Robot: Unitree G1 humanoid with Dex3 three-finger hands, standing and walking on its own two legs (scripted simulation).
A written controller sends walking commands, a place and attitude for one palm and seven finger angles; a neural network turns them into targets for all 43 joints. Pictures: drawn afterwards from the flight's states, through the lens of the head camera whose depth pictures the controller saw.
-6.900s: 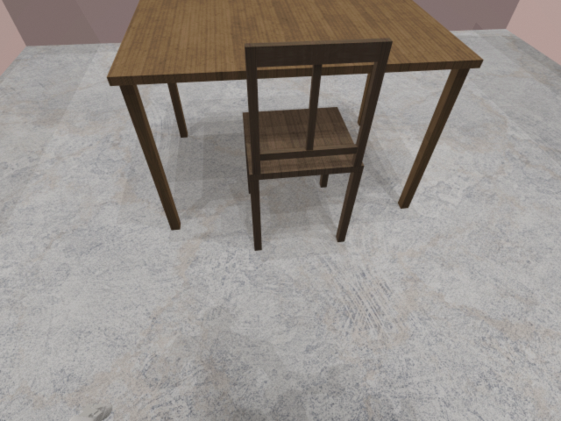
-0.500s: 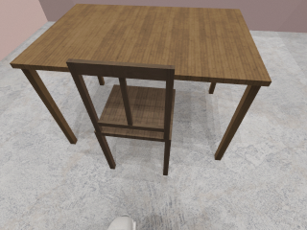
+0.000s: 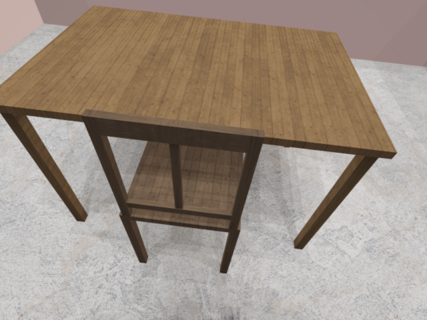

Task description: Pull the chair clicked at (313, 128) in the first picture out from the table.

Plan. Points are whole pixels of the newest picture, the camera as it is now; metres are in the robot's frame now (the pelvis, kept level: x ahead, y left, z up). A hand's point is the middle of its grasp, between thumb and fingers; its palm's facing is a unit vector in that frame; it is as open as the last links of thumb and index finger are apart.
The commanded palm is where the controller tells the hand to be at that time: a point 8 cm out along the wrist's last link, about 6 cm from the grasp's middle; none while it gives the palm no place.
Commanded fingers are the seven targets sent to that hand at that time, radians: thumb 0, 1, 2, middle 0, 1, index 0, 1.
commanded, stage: come to a stop and stand still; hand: left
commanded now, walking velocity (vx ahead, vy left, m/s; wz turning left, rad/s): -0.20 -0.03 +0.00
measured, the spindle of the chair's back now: (177, 178) +0.47 +0.12 -0.09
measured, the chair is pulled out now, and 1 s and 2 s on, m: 0.00 0.00 0.00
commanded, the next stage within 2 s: look again from close up in 0.84 s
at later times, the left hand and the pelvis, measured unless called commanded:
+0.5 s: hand out of the picture +0.02 +0.15 -0.16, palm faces +0.05 -0.96 -0.27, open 7.3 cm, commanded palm none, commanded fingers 0.00 0.90 0.90 -0.20 -0.30 -0.20 -0.30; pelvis -0.04 -0.04 +0.00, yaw -1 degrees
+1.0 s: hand out of the picture -0.04 +0.13 -0.18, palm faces +0.00 -0.97 -0.23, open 7.4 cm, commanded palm none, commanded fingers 0.00 0.90 0.90 -0.20 -0.30 -0.20 -0.30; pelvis -0.05 -0.04 -0.01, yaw -2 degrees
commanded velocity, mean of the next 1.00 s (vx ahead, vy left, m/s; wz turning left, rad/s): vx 0.04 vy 0.01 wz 0.00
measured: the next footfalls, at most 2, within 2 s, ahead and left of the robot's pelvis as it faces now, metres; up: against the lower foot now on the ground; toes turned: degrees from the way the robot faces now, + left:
right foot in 0.16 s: +0.05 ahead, -0.14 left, +0.00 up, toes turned -3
left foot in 0.62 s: -0.05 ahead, +0.12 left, +0.00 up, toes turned -1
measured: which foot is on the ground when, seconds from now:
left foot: down 0.00-0.16, up 0.18-0.60, down 0.62-0.96, up 0.98-1.00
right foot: up 0.00-0.14, down 0.16-0.62, up 0.64-0.94, down 0.96-1.00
